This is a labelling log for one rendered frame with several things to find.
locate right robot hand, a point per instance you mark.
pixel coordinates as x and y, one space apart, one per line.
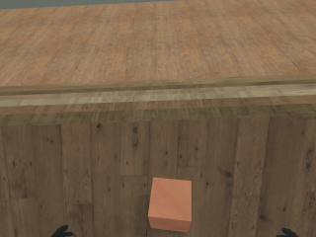
288 233

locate carton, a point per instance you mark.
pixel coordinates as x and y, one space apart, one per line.
170 206

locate left robot hand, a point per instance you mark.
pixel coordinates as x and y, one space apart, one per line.
60 232

